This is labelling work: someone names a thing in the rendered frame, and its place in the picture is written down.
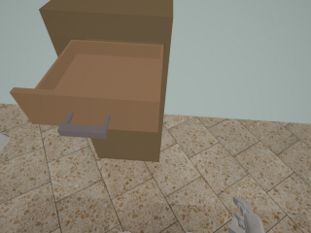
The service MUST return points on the right robot hand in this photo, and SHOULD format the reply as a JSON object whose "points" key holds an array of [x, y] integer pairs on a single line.
{"points": [[249, 221]]}

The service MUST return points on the handle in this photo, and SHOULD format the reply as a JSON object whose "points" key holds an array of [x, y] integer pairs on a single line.
{"points": [[68, 129]]}

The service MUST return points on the drawer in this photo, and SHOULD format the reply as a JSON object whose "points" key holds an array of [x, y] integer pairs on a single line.
{"points": [[93, 79]]}

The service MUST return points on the cabinet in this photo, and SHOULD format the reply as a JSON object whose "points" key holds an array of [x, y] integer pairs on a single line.
{"points": [[147, 22]]}

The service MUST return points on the left robot hand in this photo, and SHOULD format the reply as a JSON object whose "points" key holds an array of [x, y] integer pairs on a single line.
{"points": [[4, 140]]}

